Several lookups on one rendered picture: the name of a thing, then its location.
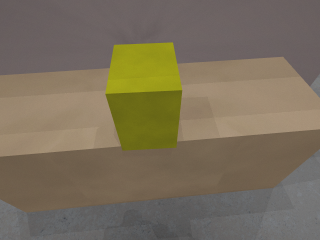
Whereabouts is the pedestal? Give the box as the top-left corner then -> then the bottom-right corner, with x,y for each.
0,57 -> 320,213

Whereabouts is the carton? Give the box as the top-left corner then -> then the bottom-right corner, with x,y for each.
105,42 -> 183,151

